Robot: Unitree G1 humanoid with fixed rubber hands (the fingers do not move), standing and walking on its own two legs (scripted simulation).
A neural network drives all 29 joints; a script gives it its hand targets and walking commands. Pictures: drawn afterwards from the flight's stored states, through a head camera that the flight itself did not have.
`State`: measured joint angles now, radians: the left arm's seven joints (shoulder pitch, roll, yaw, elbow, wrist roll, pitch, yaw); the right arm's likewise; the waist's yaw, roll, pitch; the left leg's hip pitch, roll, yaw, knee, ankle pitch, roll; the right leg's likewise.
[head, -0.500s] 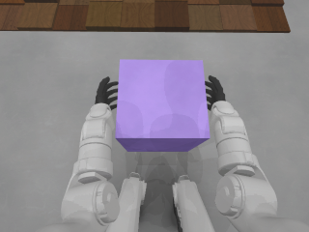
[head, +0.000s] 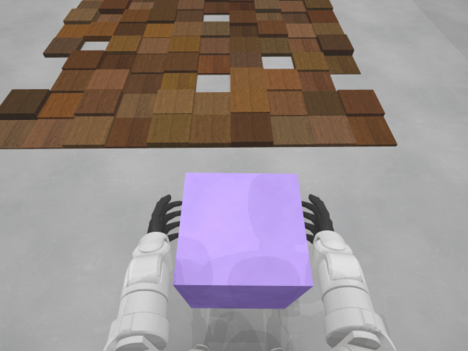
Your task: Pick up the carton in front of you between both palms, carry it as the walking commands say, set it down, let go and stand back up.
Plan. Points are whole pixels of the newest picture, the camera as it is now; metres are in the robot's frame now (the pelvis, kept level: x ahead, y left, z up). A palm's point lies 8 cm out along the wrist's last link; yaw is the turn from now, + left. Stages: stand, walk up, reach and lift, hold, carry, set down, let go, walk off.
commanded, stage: reach and lift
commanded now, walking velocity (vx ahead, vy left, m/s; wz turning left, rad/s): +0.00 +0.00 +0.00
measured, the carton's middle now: (239, 246) +0.33 +0.01 -0.08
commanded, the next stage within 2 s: hold in 1.26 s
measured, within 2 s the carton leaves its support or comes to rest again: neither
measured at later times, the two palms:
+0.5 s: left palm (148, 233) +0.29 +0.15 +0.06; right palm (342, 238) +0.29 -0.15 +0.06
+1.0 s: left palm (145, 228) +0.30 +0.16 +0.08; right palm (342, 227) +0.30 -0.14 +0.08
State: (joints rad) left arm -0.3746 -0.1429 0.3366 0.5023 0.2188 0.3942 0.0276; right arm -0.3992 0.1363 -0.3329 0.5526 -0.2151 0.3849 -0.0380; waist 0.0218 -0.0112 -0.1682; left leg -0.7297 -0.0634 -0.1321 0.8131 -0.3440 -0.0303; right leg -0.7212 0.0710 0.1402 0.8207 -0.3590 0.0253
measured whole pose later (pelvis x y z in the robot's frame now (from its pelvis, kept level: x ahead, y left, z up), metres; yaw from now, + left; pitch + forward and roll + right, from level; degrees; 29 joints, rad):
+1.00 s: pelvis +0.01 +0.00 +0.04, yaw +0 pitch -5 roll +0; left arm -0.30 -0.16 0.28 0.34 0.29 0.65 -0.02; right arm -0.31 0.16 -0.28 0.36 -0.28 0.66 -0.01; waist 0.02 -0.01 -0.01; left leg -0.14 -0.04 -0.14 0.43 -0.21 -0.02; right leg -0.13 0.04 0.14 0.43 -0.22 0.01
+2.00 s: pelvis +0.09 +0.01 +0.03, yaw -4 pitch +5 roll -2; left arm -0.07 -0.13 0.06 -0.39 0.09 1.08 0.11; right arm -0.07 0.13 -0.09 -0.38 -0.08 1.08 -0.10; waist -0.01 0.02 -0.19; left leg -0.28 0.07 0.06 0.65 -0.43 0.00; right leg -0.32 0.00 -0.15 0.48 -0.23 -0.02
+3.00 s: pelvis +0.66 -0.02 +0.05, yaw -2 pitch +3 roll +1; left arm -0.04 -0.13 0.06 -0.55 0.02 1.19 0.13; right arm -0.03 0.13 -0.06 -0.56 -0.02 1.19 -0.15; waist 0.03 -0.02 -0.13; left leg -0.63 0.13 0.12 0.77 -0.10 -0.01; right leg -0.06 0.01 -0.25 0.23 -0.25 -0.08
